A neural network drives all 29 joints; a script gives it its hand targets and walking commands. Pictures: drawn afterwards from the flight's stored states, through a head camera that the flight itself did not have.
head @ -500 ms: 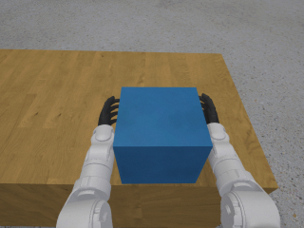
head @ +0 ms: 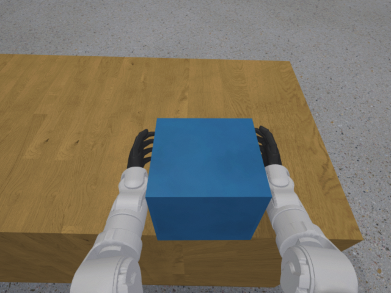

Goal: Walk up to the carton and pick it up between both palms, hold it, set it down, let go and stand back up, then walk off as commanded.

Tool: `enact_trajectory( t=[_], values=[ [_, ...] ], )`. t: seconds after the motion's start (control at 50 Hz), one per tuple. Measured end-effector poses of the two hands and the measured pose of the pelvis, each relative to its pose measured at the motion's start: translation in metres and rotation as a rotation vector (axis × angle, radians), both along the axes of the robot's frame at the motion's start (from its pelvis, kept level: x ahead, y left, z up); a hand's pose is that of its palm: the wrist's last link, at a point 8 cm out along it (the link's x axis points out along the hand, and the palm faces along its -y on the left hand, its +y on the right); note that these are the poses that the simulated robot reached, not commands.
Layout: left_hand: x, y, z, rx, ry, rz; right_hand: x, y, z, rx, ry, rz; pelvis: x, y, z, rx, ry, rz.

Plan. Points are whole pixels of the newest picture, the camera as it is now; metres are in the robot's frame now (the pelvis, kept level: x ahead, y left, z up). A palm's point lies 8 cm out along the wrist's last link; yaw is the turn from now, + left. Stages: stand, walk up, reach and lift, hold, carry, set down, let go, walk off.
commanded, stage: set down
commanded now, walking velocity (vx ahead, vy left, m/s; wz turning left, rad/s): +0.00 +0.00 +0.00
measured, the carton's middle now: (204, 179) +0.35 +0.01 +0.03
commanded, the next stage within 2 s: none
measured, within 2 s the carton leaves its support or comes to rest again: neither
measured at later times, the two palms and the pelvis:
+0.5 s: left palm (137, 166) +0.37 +0.16 +0.03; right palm (270, 162) +0.39 -0.13 +0.04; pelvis -0.01 +0.00 +0.00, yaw -1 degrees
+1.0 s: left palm (137, 167) +0.37 +0.16 +0.03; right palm (270, 163) +0.39 -0.13 +0.04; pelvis +0.00 +0.00 +0.00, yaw +0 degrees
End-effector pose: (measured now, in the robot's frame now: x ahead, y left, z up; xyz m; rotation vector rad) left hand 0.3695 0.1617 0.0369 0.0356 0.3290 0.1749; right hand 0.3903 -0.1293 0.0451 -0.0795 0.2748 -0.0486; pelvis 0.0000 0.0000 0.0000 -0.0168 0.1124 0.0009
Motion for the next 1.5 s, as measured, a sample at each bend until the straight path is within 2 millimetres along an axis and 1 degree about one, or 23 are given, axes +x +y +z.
enact_trajectory(
  t=[0.6,1.06,1.5],
  values=[
    [-0.0027,0.0,-0.0039,-0.016,-0.052,0.004,-0.0008,-0.0011,-0.0034,-0.002,-0.049,0.017,-0.0078,-0.0037,-0.0002,0.008,0.009,-0.009],
    [-0.0028,0.0008,-0.0052,-0.013,-0.071,-0.009,-0.0019,-0.0017,-0.0035,-0.02,-0.063,0.029,-0.0044,-0.0004,-0.0004,0.008,-0.014,-0.009],
    [-0.0012,0.0016,-0.0064,0.006,-0.078,-0.021,-0.0015,-0.0023,-0.0046,-0.013,-0.067,0.035,-0.0023,-0.0015,-0.0007,0.013,-0.021,-0.01]
  ],
)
